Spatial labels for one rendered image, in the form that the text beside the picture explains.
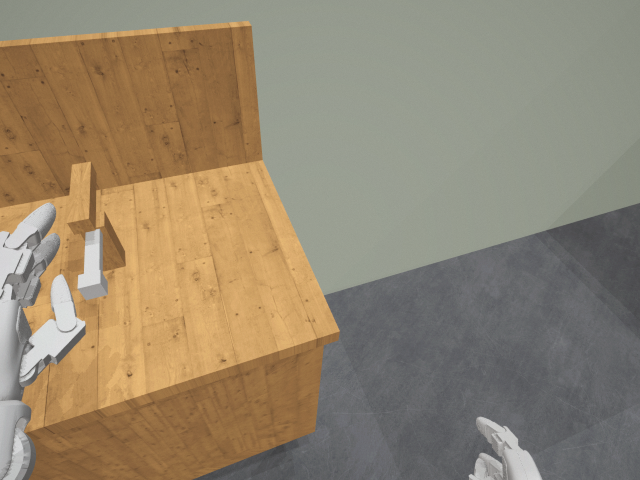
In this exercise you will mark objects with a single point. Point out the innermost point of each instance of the left robot hand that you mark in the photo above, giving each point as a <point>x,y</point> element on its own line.
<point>23,259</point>

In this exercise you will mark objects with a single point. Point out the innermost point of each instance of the right robot hand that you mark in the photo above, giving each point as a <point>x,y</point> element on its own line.
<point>516,463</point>

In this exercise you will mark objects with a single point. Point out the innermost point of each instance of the counter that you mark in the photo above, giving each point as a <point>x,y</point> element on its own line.
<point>208,348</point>

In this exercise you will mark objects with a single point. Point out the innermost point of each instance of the tap lever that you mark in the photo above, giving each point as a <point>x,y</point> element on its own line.
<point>92,283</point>

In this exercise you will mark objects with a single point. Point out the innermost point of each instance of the robot left forearm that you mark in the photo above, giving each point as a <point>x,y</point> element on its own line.
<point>17,450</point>

